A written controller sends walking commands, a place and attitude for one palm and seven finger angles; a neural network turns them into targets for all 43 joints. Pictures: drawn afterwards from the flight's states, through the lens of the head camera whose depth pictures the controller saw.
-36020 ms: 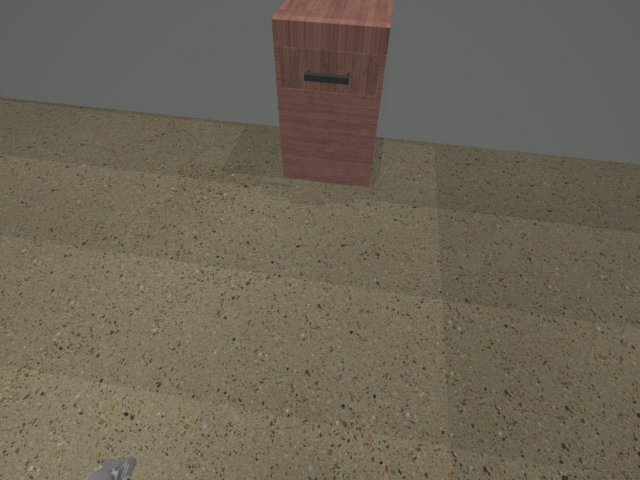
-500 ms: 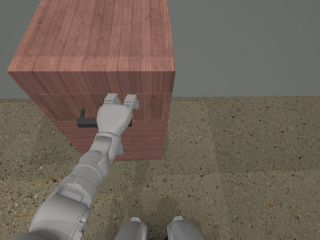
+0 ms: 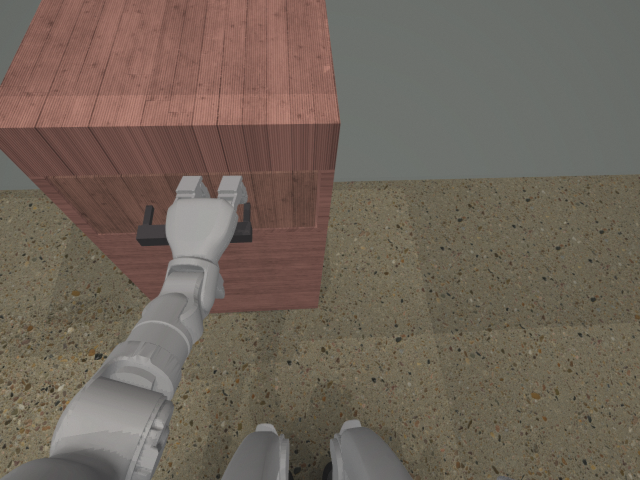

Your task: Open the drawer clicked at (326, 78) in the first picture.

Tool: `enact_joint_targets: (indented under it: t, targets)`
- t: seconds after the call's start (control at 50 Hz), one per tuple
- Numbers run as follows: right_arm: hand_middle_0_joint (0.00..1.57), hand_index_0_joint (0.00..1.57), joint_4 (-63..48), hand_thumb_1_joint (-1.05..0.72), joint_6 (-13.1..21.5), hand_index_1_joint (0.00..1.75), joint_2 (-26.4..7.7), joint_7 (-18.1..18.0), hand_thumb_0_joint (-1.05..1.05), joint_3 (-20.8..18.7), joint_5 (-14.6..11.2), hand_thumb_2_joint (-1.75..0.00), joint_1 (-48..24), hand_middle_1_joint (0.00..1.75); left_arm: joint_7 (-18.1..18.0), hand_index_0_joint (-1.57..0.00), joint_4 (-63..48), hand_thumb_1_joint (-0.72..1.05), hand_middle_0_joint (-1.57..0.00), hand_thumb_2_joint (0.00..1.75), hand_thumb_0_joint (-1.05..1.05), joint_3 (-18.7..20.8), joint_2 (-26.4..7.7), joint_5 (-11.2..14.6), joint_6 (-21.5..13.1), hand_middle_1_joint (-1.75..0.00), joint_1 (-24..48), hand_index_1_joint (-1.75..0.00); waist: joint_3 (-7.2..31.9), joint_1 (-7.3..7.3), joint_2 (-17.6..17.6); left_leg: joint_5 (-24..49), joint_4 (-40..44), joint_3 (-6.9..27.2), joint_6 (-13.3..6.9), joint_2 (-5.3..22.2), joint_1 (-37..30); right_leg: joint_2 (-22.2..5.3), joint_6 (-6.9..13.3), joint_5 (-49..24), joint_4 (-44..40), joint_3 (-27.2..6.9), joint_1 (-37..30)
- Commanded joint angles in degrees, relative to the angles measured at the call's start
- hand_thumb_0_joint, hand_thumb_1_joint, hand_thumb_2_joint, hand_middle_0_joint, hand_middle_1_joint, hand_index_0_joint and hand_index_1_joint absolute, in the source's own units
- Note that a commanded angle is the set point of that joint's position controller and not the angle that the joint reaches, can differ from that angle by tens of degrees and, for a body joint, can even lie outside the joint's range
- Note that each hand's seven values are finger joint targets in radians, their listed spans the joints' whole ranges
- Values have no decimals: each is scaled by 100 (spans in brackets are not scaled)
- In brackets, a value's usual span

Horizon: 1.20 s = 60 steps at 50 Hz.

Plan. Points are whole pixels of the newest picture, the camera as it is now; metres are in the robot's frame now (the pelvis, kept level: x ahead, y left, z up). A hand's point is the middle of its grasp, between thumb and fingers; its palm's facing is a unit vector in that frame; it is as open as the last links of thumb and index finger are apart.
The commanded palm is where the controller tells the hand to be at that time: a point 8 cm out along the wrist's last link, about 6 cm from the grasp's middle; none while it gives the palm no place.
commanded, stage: lower the fingers behind the handle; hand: left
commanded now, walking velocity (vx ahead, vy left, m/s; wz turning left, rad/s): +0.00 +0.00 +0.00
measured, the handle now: (197, 222) +0.51 +0.18 -0.10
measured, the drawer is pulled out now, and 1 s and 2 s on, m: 0.00 0.00 0.00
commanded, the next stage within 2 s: close the thumb around the handle in 1.34 s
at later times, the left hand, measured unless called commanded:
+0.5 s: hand (212, 255) +0.44 +0.15 -0.08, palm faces -0.04 -0.08 -1.00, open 13.9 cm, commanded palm +0.41 +0.16 -0.04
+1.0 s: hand (210, 261) +0.44 +0.16 -0.11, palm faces -0.05 -0.04 -1.00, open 14.1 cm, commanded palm +0.41 +0.16 -0.07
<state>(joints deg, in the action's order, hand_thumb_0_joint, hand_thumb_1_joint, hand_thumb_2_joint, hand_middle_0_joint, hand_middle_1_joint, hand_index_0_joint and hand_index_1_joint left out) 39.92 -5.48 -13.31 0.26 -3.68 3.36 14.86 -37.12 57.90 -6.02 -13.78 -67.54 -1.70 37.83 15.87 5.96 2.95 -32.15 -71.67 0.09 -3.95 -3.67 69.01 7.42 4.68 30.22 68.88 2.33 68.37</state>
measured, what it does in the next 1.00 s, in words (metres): stands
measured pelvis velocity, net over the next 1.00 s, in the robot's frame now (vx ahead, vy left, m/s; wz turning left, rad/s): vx -0.01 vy -0.01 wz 0.00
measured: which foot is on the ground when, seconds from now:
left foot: down 0.00-1.00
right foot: down 0.00-1.00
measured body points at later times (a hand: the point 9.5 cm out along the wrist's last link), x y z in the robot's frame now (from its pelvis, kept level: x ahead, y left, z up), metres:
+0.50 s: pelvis +0.00 -0.01 -0.02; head +0.14 -0.01 +0.41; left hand +0.43 +0.15 -0.03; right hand +0.04 -0.27 -0.15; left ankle +0.00 +0.07 -0.62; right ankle +0.01 -0.08 -0.62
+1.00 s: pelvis -0.01 -0.01 -0.04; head +0.14 -0.01 +0.39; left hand +0.44 +0.16 -0.05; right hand +0.04 -0.27 -0.18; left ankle +0.00 +0.07 -0.62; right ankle +0.01 -0.08 -0.62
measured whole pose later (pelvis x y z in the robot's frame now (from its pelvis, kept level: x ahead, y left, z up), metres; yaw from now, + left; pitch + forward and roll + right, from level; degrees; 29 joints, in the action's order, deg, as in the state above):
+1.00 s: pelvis -0.01 -0.01 -0.04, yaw +0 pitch +34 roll -1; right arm 40.2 -3.5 -12.7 2.0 -2.0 2.9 14.8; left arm -35.2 61.0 -5.3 -16.4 -64.5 2.6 41.0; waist 15.4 5.6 2.9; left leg -34.3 -80.1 -1.1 -3.5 -3.2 79.4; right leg 7.6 5.2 32.4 78.3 2.7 79.5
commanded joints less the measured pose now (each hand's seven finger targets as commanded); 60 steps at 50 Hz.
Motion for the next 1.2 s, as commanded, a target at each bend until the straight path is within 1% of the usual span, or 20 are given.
enact_joint_targets:
  t: [0.0, 0.02, 0.06, 0.12, 0.14, 0.18, 0.2, 0.24, 0.28, 0.4, 0.46, 0.54, 0.66, 0.78, 0.84, 0.88, 0.9, 1.08, 1.12, 1.18]
  targets:
    - [20, 20, -429, -90, -75, 30, -724, 218, 0, -217, 1, -90, 566, 30, -739, -30, -206, -50, -30, 30, 0, 347, -668, 68, 1037, -120, 1392, -120, 2432, -145, -115, 2468, 618, 197, 217, 181, -1587, -218, -141, -2425, -641, -368, -1574]
    - [20, 20, -443, -90, -83, 30, -739, 237, 0, -215, -49, -90, 565, 30, -676, -30, -274, -50, -30, 30, 0, 248, -653, 126, 1233, -120, 1571, -120, 2627, -113, -164, 2383, 669, 191, 208, 178, -1641, -228, -179, -2474, -691, -386, -1788]
    - [20, 20, -418, -90, -52, 30, -785, 208, 0, -226, -112, -90, 581, 30, -388, -30, -604, -50, -30, 30, 0, -23, -542, 346, 1410, -120, 2280, -120, 2993, 150, -218, 2361, 700, 287, 182, 218, -1952, -254, -255, -2535, -753, -388, -1877]
    - [20, 20, -340, -90, 45, 30, -811, 54, 0, -252, -190, -90, 663, 30, 122, -30, -1383, -50, -30, 30, 0, 24, -893, 650, 1155, -120, 2894, -120, 3603, 253, -144, 2393, 689, 295, 124, 228, -2380, -307, -328, -2648, -852, -486, -2130]
    - [20, 20, -302, -90, 77, 30, -797, -6, 0, -245, -197, -90, 713, 30, 245, -30, -1376, -50, -30, 30, 0, -1, -929, 667, 1024, -120, 2814, -120, 3605, 293, -232, 2307, 681, 290, 104, 203, -2315, -321, -345, -2624, -885, -508, -2176]
    - [20, 20, -139, -90, 108, 30, -767, -83, 0, -189, -191, -90, 791, 30, 415, -30, -677, -50, -30, 30, 0, -206, -706, 584, 909, -120, 2442, -120, 2802, 391, -325, 2138, 645, 314, 89, 198, -2028, -298, -320, -2375, -897, -440, -1703]
    - [20, 20, -99, -90, 117, 30, -754, -89, 0, -149, -183, -90, 795, 30, 457, -30, -383, -50, -30, 30, 0, -248, -640, 496, 824, -120, 2193, -120, 2229, 350, -280, 1955, 631, 294, 90, 193, -1754, -288, -290, -2176, -928, -439, -1469]
    - [20, 20, -129, -90, 117, 30, -741, -77, 0, -94, -155, -90, 737, 30, 465, -30, 4, -50, -30, 30, 0, -239, -617, 375, 669, -120, 1862, -120, 1743, 286, -411, 1672, 539, 258, 70, 168, -1256, -268, -243, -1934, -934, -489, -1292]
    - [20, 20, -193, -90, 138, 30, -715, -30, 0, -78, -129, -90, 747, 30, 458, -30, -22, -50, -30, 30, 0, -136, -710, 323, 487, -120, 1825, -120, 1808, 164, -123, 1737, 468, 236, 85, 149, -1078, -275, -189, -2053, -798, -529, -1323]
    - [20, 20, -412, -90, 111, 30, -702, 65, 0, -121, -46, -90, 715, 30, 88, -30, -602, -50, -30, 30, 0, 440, -1131, 208, 228, -120, 1415, -120, 2535, -127, 12, 2090, 229, 194, 118, 141, -919, -297, -208, -2779, -419, -651, -1663]
    - [20, 20, -362, -90, 113, 30, -681, 130, 0, -182, -18, -90, 735, 30, -169, -30, -652, -50, -30, 30, 0, 320, -823, 183, 373, -120, 1370, -120, 2714, -36, -69, 2223, 159, 182, 135, 146, -985, -304, -243, -2976, -343, -595, -1675]
    - [20, 20, -257, -90, 95, 30, -729, 166, 0, -182, -43, -90, 722, 30, -374, -30, -415, -50, -30, 30, 0, 374, -962, 155, 699, -120, 1486, -120, 2579, -2, -266, 1894, 147, 154, 134, 149, -782, -298, -275, -2600, -387, -586, -1618]
    - [20, 20, -154, -90, 158, 30, -766, 151, 0, -144, -67, -90, 717, 30, -208, -30, -71, -50, -30, 30, 0, 199, -895, 293, 1049, -120, 1910, -120, 2580, 150, -233, 1736, 157, 180, 123, 157, -804, -294, -272, -2278, -387, -519, -1439]
    - [20, 20, -226, -90, 279, 30, -756, 107, 0, -72, -80, -90, 707, 30, 141, -30, 28, -50, -30, 30, 0, 182, -956, 423, 824, -120, 1788, -120, 2558, 119, -217, 1516, -3, 146, 89, 136, -396, -331, -305, -2306, -286, -625, -1496]
    - [20, 20, -274, -90, 288, 30, -743, 97, 0, -58, -71, -90, 714, 30, 227, -30, -22, -50, -30, 30, 0, 265, -1035, 360, 604, -120, 1484, -120, 2496, 44, -293, 1510, -124, 145, 96, 129, -188, -343, -305, -2464, -204, -707, -1499]
    - [20, 20, -260, -90, 312, 30, -738, 114, 0, -79, -58, -90, 720, 30, 216, -30, -89, -50, -30, 30, 0, 148, -882, 312, 485, -120, 1539, -120, 2415, 106, -247, 1489, -199, 159, 91, 142, -153, -334, -296, -2380, -148, -680, -1271]
    - [20, 20, -275, -90, 307, 30, -728, 130, 0, -76, -63, -90, 723, 30, 189, -30, -124, -50, -30, 30, 0, 186, -911, 272, 449, -120, 1446, -120, 2408, 25, -157, 1481, -224, 153, 105, 134, -124, -323, -276, -2331, -104, -684, -1241]
    - [20, 20, -241, -90, 239, 30, -777, 183, 0, -163, -59, -90, 765, 30, -96, -30, -523, -50, -30, 30, 0, 345, -1015, 311, 599, -120, 1704, -120, 2881, 17, -56, 1750, -244, 197, 123, 174, -558, -291, -281, -2317, 8, -553, -1120]
    - [20, 20, -239, -90, 207, 30, -783, 174, 0, -147, -75, -90, 771, 30, -87, -30, -404, -50, -30, 30, 0, 346, -1041, 319, 701, -120, 1615, -120, 2801, 26, -234, 1743, -191, 218, 121, 178, -523, -279, -283, -2310, -21, -535, -1203]
    - [20, 20, -212, -90, 202, 30, -786, 177, 0, -152, -94, -90, 773, 30, -54, -30, -378, -50, -30, 30, 0, 214, -908, 314, 759, -120, 1745, -120, 2780, 51, -115, 1791, -137, 263, 131, 195, -705, -265, -258, -2140, -17, -444, -1013]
